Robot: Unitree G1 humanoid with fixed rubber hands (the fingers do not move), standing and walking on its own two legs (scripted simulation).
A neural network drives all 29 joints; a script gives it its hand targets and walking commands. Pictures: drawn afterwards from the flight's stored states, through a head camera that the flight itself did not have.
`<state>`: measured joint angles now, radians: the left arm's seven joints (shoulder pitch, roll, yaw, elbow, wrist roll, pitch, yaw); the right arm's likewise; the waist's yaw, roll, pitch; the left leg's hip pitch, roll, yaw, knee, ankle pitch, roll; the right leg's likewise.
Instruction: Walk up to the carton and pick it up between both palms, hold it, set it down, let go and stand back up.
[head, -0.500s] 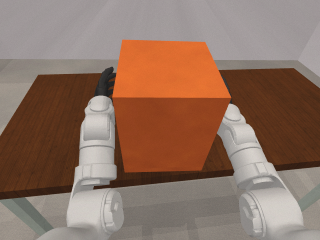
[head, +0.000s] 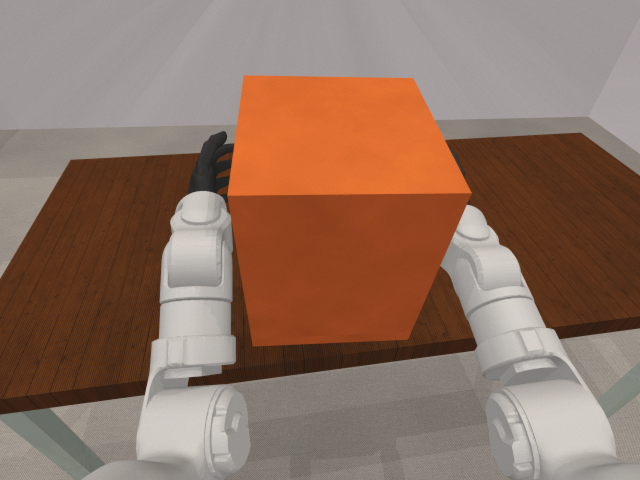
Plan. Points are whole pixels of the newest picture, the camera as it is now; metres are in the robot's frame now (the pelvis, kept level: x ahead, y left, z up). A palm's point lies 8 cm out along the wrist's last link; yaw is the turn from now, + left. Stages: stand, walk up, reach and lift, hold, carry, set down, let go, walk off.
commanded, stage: reach and lift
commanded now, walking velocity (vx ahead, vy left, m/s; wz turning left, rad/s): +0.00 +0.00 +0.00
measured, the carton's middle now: (330, 215) +0.37 +0.00 +0.18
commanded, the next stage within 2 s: hold in 0.14 s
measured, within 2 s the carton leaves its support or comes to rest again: neither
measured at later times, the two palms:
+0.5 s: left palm (196, 195) +0.36 +0.16 +0.22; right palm (449, 198) +0.36 -0.14 +0.21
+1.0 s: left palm (199, 189) +0.36 +0.15 +0.22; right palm (451, 193) +0.36 -0.14 +0.21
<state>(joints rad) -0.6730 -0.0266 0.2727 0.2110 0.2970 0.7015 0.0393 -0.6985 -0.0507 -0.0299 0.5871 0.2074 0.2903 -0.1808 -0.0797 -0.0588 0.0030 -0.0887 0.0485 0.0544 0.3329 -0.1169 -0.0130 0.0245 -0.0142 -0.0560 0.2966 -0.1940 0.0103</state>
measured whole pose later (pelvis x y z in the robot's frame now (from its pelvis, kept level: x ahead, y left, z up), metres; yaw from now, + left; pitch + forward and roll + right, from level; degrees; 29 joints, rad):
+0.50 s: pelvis +0.00 +0.00 +0.00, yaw +1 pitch -9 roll -1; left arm -0.66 -0.02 0.29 0.12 0.30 0.78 0.01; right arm -0.71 -0.06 0.01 0.53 0.26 0.37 -0.22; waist -0.09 -0.06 0.00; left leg -0.06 0.05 0.04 0.33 -0.12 -0.02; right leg 0.06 -0.01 -0.06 0.30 -0.20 0.00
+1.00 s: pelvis +0.00 +0.00 +0.00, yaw +0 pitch -8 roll -1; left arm -0.69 -0.02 0.30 0.14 0.32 0.80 0.00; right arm -0.74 -0.06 0.00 0.55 0.25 0.38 -0.21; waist -0.08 -0.06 0.01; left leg -0.06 0.05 0.03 0.33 -0.12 -0.02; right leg 0.05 -0.01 -0.05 0.30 -0.20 0.00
